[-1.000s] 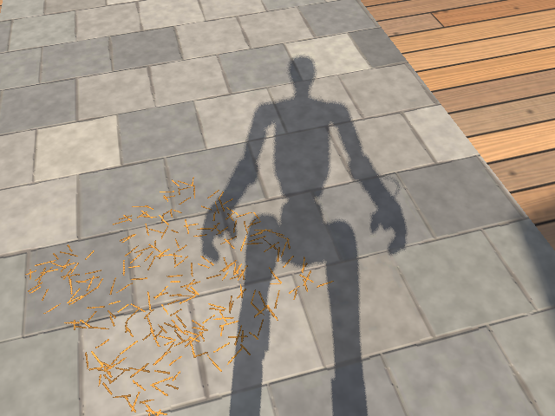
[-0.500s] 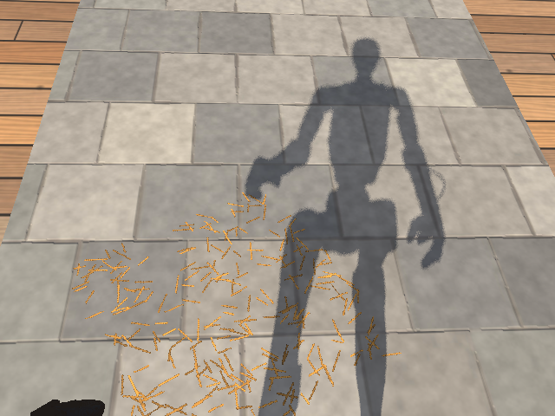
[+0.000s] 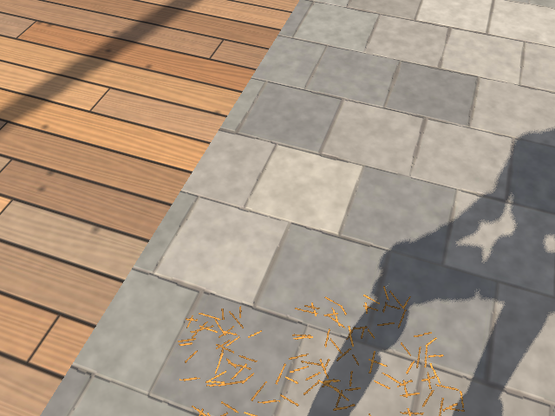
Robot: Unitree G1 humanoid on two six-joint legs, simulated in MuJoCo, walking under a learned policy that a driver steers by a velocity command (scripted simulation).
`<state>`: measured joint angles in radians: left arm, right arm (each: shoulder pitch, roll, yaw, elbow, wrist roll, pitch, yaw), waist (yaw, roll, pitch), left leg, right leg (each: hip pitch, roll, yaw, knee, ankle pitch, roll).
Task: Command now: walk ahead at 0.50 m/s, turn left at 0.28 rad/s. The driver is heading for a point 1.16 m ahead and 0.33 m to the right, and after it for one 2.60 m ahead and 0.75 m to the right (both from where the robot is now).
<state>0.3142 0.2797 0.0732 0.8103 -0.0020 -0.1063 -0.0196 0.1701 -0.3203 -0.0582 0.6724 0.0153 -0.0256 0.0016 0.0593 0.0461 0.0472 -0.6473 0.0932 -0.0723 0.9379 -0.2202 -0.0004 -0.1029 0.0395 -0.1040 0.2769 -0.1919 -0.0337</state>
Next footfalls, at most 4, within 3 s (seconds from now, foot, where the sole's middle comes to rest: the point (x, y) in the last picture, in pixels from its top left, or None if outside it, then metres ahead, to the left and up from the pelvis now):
0.20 left None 0.29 0.16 -0.78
0.72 right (351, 382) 0.55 -0.11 -0.78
1.16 left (312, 295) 0.78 -0.01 -0.78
1.58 right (378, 362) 0.60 -0.18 -0.78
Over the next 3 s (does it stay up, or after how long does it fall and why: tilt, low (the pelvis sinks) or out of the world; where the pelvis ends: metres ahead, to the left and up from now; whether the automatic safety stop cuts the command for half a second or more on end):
stays up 0.88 -0.27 -0.01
